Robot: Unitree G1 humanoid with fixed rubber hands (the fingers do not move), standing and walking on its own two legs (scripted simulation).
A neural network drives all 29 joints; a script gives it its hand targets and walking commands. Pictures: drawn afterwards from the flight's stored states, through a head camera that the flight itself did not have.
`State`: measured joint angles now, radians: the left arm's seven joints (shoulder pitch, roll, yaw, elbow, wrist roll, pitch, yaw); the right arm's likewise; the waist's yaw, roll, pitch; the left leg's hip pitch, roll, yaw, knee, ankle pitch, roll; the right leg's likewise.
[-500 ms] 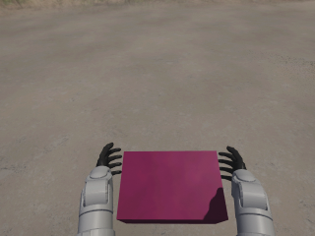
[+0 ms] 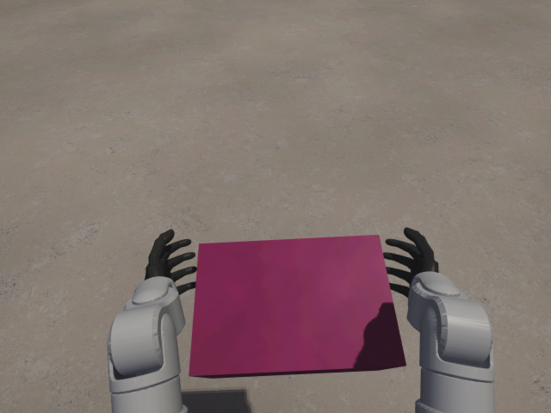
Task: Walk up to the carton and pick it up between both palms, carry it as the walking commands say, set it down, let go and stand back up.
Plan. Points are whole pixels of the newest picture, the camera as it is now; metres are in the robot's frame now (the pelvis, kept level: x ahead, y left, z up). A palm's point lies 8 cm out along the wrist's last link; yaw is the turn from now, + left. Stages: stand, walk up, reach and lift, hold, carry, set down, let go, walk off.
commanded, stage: carry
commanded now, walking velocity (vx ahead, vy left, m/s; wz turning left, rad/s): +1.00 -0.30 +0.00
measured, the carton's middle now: (292, 309) +0.29 +0.01 -0.01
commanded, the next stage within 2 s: none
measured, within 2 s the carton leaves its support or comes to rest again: neither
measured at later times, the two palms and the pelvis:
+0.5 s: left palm (282, 143) +0.62 +0.03 +0.06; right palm (439, 139) +0.66 -0.31 +0.05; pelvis +0.36 -0.17 +0.00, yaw +6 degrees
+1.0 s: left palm (333, 41) +1.09 -0.12 +0.10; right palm (454, 48) +1.03 -0.46 +0.10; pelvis +0.80 -0.26 +0.01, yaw -2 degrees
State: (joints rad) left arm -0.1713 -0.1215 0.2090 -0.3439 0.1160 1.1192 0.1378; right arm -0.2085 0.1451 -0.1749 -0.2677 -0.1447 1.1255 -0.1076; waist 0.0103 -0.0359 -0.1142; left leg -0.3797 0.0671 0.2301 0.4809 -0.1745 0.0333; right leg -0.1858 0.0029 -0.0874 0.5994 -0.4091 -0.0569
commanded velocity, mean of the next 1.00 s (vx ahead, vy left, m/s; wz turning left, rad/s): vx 1.00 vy -0.30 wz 0.00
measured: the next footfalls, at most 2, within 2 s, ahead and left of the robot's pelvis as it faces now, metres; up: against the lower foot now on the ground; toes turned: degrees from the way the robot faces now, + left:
right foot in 0.34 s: +0.45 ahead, -0.25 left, +0.00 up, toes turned -8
left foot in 0.80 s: +0.80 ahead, -0.14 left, +0.00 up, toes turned +10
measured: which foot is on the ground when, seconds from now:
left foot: down 0.00-0.36, up 0.38-0.78, down 0.80-1.00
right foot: up 0.00-0.32, down 0.34-0.84, up 0.86-1.00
